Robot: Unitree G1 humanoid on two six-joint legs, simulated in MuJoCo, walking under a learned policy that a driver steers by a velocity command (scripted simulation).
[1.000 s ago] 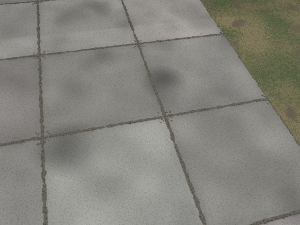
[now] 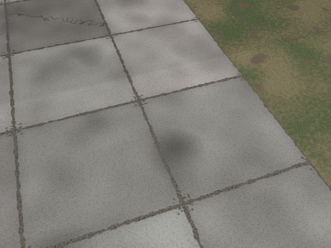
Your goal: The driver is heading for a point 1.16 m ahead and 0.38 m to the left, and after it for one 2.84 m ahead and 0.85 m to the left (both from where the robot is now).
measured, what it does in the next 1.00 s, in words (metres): walks ahead, turning left: right foot, then left foot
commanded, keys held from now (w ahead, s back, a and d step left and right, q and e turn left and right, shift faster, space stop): w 0.06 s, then w+q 0.94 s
